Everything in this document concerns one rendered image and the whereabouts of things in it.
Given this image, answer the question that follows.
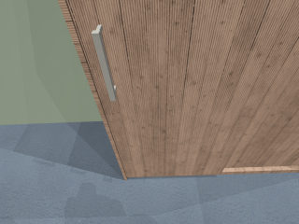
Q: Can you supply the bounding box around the wardrobe door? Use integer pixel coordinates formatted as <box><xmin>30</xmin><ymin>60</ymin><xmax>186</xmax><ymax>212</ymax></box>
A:
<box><xmin>66</xmin><ymin>0</ymin><xmax>299</xmax><ymax>177</ymax></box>
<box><xmin>224</xmin><ymin>40</ymin><xmax>299</xmax><ymax>168</ymax></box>

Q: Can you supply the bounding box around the handle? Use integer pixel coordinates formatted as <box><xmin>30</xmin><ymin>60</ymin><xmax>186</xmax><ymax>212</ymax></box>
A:
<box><xmin>92</xmin><ymin>24</ymin><xmax>117</xmax><ymax>102</ymax></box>

